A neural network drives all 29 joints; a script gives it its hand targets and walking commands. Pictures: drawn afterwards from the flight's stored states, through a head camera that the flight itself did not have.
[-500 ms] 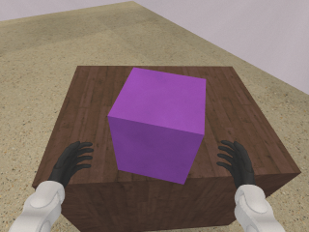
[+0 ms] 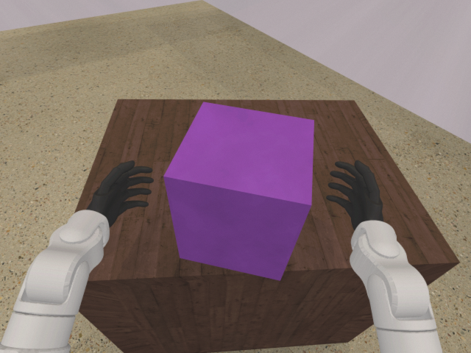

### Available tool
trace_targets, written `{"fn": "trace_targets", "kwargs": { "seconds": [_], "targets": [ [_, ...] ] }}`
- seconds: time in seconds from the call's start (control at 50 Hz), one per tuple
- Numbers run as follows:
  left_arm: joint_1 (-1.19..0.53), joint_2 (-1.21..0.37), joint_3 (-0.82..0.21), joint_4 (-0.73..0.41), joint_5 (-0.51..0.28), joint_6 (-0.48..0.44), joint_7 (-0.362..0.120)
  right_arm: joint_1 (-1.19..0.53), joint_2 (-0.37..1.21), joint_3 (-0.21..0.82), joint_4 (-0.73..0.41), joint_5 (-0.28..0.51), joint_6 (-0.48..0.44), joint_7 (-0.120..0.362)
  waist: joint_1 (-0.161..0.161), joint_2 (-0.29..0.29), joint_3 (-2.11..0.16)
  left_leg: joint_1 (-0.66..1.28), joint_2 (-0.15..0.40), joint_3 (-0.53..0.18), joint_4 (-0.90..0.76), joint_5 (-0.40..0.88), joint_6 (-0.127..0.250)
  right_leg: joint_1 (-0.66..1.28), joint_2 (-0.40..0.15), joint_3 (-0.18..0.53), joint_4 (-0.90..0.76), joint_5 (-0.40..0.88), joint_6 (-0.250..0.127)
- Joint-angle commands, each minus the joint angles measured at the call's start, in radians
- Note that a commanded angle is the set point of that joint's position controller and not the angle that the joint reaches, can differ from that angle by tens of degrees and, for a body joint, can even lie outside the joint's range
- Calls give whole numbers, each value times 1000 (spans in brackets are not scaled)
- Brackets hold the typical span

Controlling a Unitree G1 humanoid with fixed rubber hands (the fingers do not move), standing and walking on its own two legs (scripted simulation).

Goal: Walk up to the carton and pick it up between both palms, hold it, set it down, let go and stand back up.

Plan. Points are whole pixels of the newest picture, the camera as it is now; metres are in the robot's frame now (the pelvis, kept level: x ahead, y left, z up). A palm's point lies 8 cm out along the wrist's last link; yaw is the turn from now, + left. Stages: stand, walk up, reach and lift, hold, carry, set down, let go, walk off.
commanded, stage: reach and lift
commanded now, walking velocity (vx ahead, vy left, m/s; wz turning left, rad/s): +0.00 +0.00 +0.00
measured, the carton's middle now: (242, 193) +0.39 -0.01 +0.05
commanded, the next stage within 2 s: none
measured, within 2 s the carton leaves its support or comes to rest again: neither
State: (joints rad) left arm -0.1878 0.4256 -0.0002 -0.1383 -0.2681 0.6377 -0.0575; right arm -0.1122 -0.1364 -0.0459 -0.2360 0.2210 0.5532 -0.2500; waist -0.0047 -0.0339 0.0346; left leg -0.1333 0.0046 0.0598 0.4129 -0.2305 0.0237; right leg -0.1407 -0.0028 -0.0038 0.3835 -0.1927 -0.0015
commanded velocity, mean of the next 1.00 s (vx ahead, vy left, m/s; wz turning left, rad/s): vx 0.00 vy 0.00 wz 0.00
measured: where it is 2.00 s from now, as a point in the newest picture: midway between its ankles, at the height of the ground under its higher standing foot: outside the picture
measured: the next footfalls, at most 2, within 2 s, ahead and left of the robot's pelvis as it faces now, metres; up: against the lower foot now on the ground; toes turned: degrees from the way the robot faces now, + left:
none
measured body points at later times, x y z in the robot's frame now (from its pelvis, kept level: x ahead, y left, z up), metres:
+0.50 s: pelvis +0.00 +0.00 +0.00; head +0.00 +0.02 +0.45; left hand +0.38 +0.21 +0.16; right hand +0.37 -0.18 +0.17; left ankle +0.00 +0.10 -0.74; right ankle +0.01 -0.13 -0.74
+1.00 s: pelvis +0.00 +0.01 +0.00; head +0.00 +0.03 +0.45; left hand +0.45 +0.20 +0.21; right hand +0.41 -0.19 +0.19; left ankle +0.00 +0.10 -0.74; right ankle +0.01 -0.13 -0.74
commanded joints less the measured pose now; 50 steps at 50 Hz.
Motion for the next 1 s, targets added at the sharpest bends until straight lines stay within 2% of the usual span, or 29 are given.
{"fn": "trace_targets", "kwargs": {
  "seconds": [0.0,0.12,0.28,0.52,0.74,0.82,0.9,0.98],
  "targets": [
    [-636,277,242,-129,-41,-33,8,-486,-196,-125,-66,76,-43,-21,-79,127,-356,-36,14,-13,-94,253,-54,274,8,64,-9,411,7],
    [-767,296,228,-36,-53,-16,6,-619,-218,-139,14,80,-29,-25,-102,123,-384,-49,11,-14,-92,244,-51,272,9,60,-10,418,7],
    [-896,302,205,52,-56,-3,5,-753,-244,-152,101,85,-29,-27,-130,124,-452,-35,9,-25,-65,322,-57,285,16,55,-4,479,6],
    [-1155,321,152,183,-78,-16,22,-1013,-299,-201,280,81,-54,-9,-172,156,-551,-21,14,-43,-27,390,-79,251,26,27,0,474,-1],
    [-1394,342,78,424,-94,-73,40,-1259,-321,-200,501,83,-87,25,-193,167,-618,-25,23,-69,-5,390,-89,214,24,-3,-3,451,-8],
    [-1428,324,41,546,-89,-98,41,-1303,-319,-193,619,73,-104,37,-197,173,-614,-17,25,-76,0,393,-93,191,25,-12,-11,446,-11],
    [-1371,283,24,668,-62,-129,29,-1244,-295,-176,716,60,-134,40,-198,167,-608,19,19,-76,11,426,-98,179,32,-22,-19,464,-8],
    [-1294,235,22,718,-29,-174,11,-1164,-263,-167,741,46,-183,37,-196,174,-615,73,10,-73,29,487,-107,170,42,-32,-26,480,-2]
  ]
}}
